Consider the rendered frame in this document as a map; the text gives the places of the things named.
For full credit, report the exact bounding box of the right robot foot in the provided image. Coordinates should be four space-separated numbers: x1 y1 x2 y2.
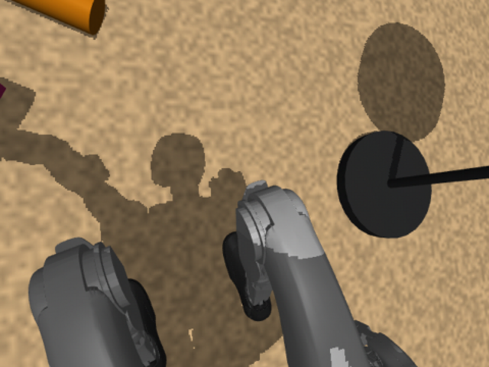
222 232 271 321

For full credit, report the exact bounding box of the floor lamp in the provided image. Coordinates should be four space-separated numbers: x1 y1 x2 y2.
337 131 489 239

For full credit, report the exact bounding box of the right robot hand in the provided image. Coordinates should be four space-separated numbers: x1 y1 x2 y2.
354 320 417 367

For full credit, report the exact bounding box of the left robot foot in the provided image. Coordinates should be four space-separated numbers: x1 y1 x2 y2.
128 278 167 367

